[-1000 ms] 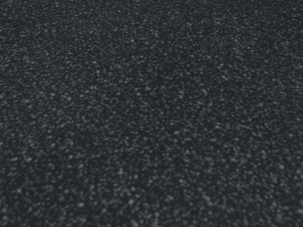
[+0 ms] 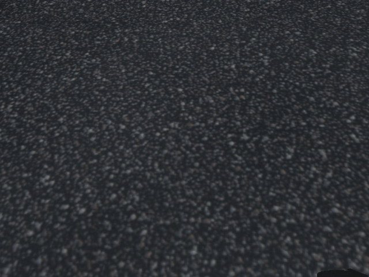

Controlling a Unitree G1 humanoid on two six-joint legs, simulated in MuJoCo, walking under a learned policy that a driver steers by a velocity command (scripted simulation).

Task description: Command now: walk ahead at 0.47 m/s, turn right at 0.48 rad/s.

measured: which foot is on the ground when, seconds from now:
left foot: up 0.00-0.08, down 0.10-0.56, up 0.58-1.00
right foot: down 0.00-0.10, up 0.12-0.56, down 0.58-1.00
